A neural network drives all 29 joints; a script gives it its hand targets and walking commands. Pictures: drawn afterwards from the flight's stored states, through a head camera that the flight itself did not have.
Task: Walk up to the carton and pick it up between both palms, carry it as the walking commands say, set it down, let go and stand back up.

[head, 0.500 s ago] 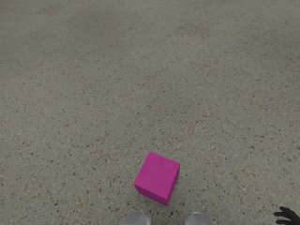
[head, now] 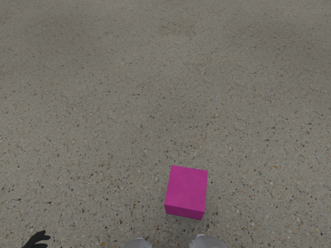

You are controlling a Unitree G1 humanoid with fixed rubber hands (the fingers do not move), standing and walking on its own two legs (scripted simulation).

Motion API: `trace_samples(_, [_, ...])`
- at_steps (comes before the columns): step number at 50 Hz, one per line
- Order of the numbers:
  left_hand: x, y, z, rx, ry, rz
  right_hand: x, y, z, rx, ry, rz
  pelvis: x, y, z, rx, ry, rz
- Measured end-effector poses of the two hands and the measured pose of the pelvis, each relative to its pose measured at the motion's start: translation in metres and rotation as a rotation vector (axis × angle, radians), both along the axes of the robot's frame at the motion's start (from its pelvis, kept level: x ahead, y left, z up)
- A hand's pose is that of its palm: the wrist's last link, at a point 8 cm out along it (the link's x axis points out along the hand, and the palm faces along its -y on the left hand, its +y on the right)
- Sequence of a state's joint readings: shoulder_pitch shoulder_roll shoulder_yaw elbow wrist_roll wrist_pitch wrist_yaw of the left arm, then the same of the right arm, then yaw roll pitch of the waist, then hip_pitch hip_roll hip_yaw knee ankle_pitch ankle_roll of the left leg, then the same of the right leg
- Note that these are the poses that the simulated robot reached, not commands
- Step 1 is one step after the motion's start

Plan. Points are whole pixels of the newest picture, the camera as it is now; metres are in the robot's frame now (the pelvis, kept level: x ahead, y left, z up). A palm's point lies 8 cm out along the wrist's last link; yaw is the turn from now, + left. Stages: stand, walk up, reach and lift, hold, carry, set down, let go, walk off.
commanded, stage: walk up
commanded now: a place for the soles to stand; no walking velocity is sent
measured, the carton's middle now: (186, 192) +0.44 -0.07 -0.63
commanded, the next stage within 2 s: none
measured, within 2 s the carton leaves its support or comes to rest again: neither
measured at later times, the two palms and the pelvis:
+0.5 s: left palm (24, 240) +0.17 +0.37 -0.08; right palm out of the picture -0.06 -0.29 -0.02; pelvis -0.02 +0.07 +0.02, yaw -13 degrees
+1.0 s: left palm (47, 228) +0.19 +0.31 -0.06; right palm out of the picture -0.03 -0.30 -0.08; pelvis +0.00 +0.02 +0.02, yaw -15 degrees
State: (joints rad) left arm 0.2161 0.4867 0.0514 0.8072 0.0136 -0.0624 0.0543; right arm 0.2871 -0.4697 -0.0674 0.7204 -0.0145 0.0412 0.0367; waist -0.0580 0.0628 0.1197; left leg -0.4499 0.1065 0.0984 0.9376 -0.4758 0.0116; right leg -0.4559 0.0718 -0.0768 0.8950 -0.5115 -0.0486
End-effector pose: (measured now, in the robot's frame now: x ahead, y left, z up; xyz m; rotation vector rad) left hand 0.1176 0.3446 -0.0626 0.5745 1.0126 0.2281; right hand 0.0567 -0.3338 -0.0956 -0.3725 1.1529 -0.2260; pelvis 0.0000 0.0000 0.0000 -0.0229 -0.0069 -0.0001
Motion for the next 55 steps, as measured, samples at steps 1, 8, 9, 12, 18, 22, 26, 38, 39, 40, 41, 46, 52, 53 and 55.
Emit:
trace_samples(1, [0.004,-0.001,-0.001,-0.012,-0.004,-0.016,-0.005,0.001,0.000,-0.007,0.005,-0.008,0.000,0.003,0.000,-0.005,0.000,-0.011])
trace_samples(8, [0.014,0.009,-0.011,-0.091,0.015,-0.069,-0.013,0.022,0.016,-0.076,-0.029,-0.052,-0.008,0.034,0.005,0.026,-0.020,-0.101])
trace_samples(9, [0.017,0.012,-0.013,-0.103,0.016,-0.076,-0.015,0.026,0.019,-0.088,-0.034,-0.057,-0.008,0.040,0.005,0.028,-0.020,-0.109])
trace_samples(12, [0.032,0.020,-0.022,-0.138,0.004,-0.096,-0.029,0.036,0.024,-0.131,-0.043,-0.077,-0.007,0.057,0.000,0.038,-0.026,-0.123])
trace_samples(18, [0.054,0.022,-0.023,-0.173,0.014,-0.155,-0.070,0.048,0.048,-0.188,-0.013,-0.146,-0.009,0.070,0.011,0.012,-0.042,-0.165])
trace_samples(22, [0.056,0.025,-0.020,-0.175,0.049,-0.172,-0.094,0.045,0.066,-0.218,0.004,-0.175,-0.015,0.070,0.020,-0.012,-0.043,-0.201])
trace_samples(26, [0.054,0.018,-0.018,-0.173,0.077,-0.191,-0.120,0.038,0.074,-0.221,0.038,-0.198,-0.021,0.063,0.025,-0.018,-0.037,-0.232])
trace_samples(38, [0.045,-0.015,-0.017,-0.142,0.041,-0.202,-0.123,0.023,0.024,-0.113,-0.001,-0.253,-0.018,0.040,0.006,0.002,-0.042,-0.284])
trace_samples(39, [0.047,-0.015,-0.017,-0.145,0.036,-0.200,-0.119,0.026,0.021,-0.102,-0.007,-0.251,-0.016,0.041,0.006,0.008,-0.045,-0.284])
trace_samples(40, [0.049,-0.016,-0.017,-0.149,0.035,-0.196,-0.116,0.031,0.018,-0.091,-0.012,-0.249,-0.014,0.041,0.006,0.020,-0.050,-0.285])
trace_samples(41, [0.052,-0.018,-0.016,-0.154,0.036,-0.191,-0.114,0.036,0.016,-0.079,-0.016,-0.244,-0.011,0.041,0.008,0.032,-0.052,-0.284])
trace_samples(46, [0.069,-0.031,-0.006,-0.162,0.011,-0.182,-0.104,0.044,0.012,-0.024,0.000,-0.215,0.001,0.032,0.016,0.028,-0.039,-0.257])
trace_samples(52, [0.080,-0.041,0.000,-0.154,0.028,-0.172,-0.078,0.030,0.016,-0.015,-0.022,-0.217,0.006,0.022,0.023,0.050,-0.020,-0.256])
trace_samples(53, [0.083,-0.044,0.002,-0.156,0.029,-0.170,-0.074,0.027,0.017,-0.017,-0.027,-0.214,0.007,0.021,0.025,0.051,-0.018,-0.256])
trace_samples(55, [0.088,-0.050,0.004,-0.159,0.022,-0.174,-0.066,0.021,0.019,-0.023,-0.037,-0.213,0.009,0.019,0.026,0.047,-0.017,-0.254])
